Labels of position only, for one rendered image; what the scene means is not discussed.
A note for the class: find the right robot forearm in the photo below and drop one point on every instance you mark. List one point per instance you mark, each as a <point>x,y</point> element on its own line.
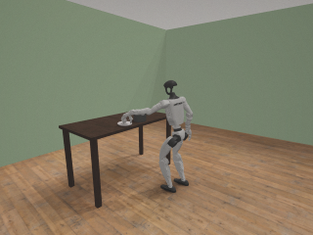
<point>188,122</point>

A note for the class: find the robot left hand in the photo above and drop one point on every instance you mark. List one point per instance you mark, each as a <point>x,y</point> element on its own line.
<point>125,116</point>

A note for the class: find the table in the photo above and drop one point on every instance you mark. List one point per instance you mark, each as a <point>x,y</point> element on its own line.
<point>101,127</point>

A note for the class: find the lid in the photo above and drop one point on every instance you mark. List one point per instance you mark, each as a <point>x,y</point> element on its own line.
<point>124,124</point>

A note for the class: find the robot right thigh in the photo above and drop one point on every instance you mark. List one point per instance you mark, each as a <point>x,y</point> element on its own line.
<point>175,155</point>

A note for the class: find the robot right shin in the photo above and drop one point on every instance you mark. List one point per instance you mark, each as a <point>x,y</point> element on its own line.
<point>180,168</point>

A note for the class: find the robot right upper arm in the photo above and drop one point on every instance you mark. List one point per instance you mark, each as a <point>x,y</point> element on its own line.
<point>186,107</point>

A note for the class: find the robot left upper arm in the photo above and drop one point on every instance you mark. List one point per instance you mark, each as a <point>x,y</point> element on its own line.
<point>163,104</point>

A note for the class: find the robot right hand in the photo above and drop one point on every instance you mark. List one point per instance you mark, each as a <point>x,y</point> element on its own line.
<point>189,131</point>

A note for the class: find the pot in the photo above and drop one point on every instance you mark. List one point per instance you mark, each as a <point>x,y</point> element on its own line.
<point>140,118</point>

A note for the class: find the left robot forearm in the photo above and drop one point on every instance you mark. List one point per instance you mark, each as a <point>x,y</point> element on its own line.
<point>139,112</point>

